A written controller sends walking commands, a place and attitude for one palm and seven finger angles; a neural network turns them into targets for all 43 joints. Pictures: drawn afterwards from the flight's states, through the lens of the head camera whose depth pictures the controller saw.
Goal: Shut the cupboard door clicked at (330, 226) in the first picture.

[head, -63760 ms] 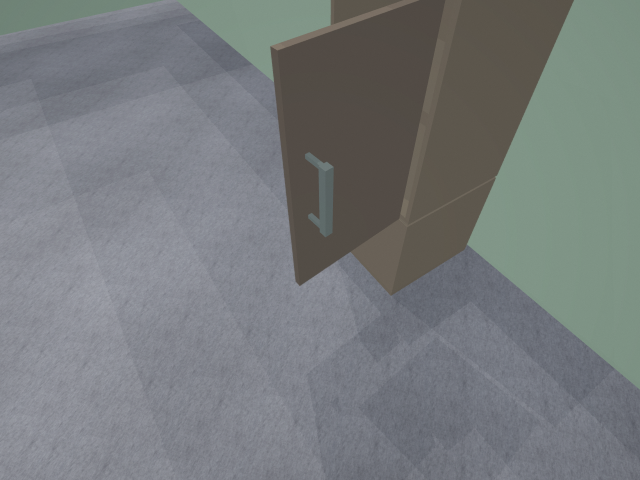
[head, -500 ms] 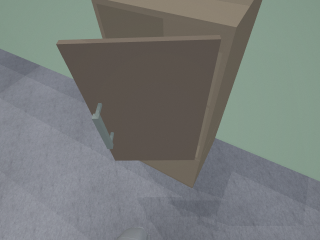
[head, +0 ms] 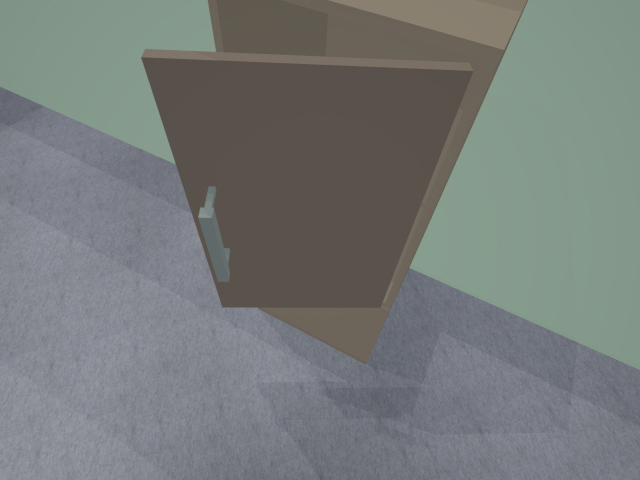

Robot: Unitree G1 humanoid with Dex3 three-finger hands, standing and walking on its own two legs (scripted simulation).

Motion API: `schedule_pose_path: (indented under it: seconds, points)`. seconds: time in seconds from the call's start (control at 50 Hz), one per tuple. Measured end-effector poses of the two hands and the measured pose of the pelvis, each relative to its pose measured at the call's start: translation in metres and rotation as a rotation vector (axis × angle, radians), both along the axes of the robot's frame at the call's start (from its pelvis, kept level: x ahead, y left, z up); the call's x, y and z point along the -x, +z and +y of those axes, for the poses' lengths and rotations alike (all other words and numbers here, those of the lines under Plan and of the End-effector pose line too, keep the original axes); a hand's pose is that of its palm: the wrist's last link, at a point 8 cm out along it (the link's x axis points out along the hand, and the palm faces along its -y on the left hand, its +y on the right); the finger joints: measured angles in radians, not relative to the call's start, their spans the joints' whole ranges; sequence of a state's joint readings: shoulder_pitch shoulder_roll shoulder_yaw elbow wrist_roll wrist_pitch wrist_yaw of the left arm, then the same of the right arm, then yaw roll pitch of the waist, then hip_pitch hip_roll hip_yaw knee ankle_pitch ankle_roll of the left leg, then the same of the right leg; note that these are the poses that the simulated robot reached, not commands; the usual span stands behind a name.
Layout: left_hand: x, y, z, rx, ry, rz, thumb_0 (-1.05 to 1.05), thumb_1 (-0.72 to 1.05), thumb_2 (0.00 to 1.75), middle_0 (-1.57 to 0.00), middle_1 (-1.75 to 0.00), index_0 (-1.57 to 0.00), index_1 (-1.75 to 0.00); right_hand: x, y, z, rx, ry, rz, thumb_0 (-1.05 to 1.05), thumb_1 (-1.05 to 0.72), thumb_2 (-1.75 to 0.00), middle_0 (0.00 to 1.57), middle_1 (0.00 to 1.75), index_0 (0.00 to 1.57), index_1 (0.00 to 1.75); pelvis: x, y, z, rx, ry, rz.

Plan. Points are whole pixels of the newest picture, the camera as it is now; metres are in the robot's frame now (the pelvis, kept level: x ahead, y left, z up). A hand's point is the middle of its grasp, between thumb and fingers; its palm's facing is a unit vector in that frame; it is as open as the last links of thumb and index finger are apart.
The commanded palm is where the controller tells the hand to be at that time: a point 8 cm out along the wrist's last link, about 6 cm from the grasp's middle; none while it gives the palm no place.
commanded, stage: come to a stop and stand still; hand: left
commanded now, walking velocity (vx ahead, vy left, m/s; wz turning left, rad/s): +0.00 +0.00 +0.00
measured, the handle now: (217, 237) +0.46 +0.19 -0.04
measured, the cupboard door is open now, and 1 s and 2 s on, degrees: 29 29 29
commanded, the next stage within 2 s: look again from close up in 0.60 s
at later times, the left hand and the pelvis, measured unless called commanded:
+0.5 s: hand out of the picture +0.00 +0.13 -0.18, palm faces +0.05 -0.98 -0.19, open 7.3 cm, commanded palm none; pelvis -0.01 -0.05 +0.00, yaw +1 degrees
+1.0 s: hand out of the picture -0.01 +0.16 -0.18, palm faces +0.02 -0.98 -0.21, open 7.4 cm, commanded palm none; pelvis -0.01 -0.01 -0.01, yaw +0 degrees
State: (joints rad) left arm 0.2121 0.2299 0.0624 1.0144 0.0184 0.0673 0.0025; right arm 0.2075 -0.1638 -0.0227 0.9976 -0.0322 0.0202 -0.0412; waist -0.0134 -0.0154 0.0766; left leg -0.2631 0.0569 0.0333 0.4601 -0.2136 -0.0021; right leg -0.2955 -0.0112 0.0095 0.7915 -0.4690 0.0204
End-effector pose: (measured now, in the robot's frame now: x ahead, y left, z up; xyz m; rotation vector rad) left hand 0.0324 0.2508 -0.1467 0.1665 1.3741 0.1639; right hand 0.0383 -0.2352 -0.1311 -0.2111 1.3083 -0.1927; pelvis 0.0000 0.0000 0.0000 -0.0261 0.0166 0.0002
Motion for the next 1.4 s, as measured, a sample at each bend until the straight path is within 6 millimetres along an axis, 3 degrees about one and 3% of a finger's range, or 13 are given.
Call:
schedule_pose_path:
  seconds: [0.12,0.26,0.38,0.64,0.8,1.06,1.3,1.34,1.4]
  points:
    - [-0.007,0.002,-0.029,-0.023,-0.032,-0.072,0.01,0.91,0.90,-0.20,-0.30,-0.20,-0.30,0.045,-0.019,-0.030,-0.029,-0.067,0.073,0.01,-0.91,-0.90,0.20,0.30,0.20,0.30,0.008,-0.009,-0.023,-0.028,-0.002,-0.015]
    - [-0.005,0.000,-0.055,0.004,-0.018,-0.095,0.01,0.93,0.90,-0.21,-0.30,-0.20,-0.30,0.064,-0.019,-0.038,-0.040,-0.066,0.104,0.01,-0.91,-0.90,0.19,0.30,0.19,0.30,0.006,-0.007,-0.034,-0.023,0.019,-0.037]
    - [0.009,-0.001,-0.064,0.012,0.006,-0.077,0.01,0.94,0.90,-0.21,-0.30,-0.20,-0.30,0.064,-0.015,-0.032,-0.063,-0.046,0.105,0.01,-0.91,-0.90,0.19,0.30,0.19,0.30,0.010,-0.003,-0.044,-0.031,0.018,-0.052]
    - [0.071,-0.001,-0.085,0.050,0.056,0.077,0.01,0.92,0.90,-0.20,-0.30,-0.20,-0.30,0.055,-0.016,-0.027,-0.085,-0.021,0.110,0.01,-0.91,-0.90,0.20,0.30,0.20,0.30,0.011,0.000,-0.047,-0.029,0.018,-0.046]
    - [0.080,-0.005,-0.086,0.060,0.032,0.084,0.01,0.91,0.90,-0.21,-0.30,-0.20,-0.30,0.039,-0.019,-0.026,-0.068,-0.012,0.052,0.01,-0.91,-0.90,0.19,0.30,0.19,0.30,0.012,-0.006,-0.035,-0.007,0.007,-0.032]
    - [0.031,-0.002,-0.033,-0.014,-0.014,-0.042,0.01,0.91,0.90,-0.20,-0.30,-0.20,-0.30,0.023,-0.022,-0.003,-0.075,0.006,-0.024,0.01,-0.94,-0.90,0.20,0.30,0.20,0.30,0.008,-0.010,-0.011,-0.035,-0.002,-0.039]
    - [0.015,0.000,-0.017,-0.028,-0.043,-0.056,0.01,0.91,0.90,-0.20,-0.30,-0.20,-0.30,0.023,-0.017,0.000,-0.065,0.008,-0.004,0.01,-0.91,-0.90,0.20,0.30,0.20,0.30,0.008,-0.007,-0.005,-0.031,-0.010,-0.026]
    - [-0.013,0.019,-0.007,-0.046,0.041,-0.246,0.01,0.91,0.89,-0.21,-0.30,-0.20,-0.30,0.015,-0.012,-0.005,-0.026,0.015,-0.107,0.01,-0.91,-0.90,0.20,0.30,0.20,0.30,0.012,-0.011,-0.006,-0.029,-0.008,-0.028]
    - [-0.070,0.079,-0.005,-0.096,0.053,-0.677,0.02,0.91,0.89,-0.22,-0.31,-0.21,-0.31,-0.008,0.000,-0.012,0.003,0.023,-0.326,0.01,-0.91,-0.90,0.20,0.30,0.20,0.30,0.014,-0.016,-0.008,-0.042,0.001,-0.009]
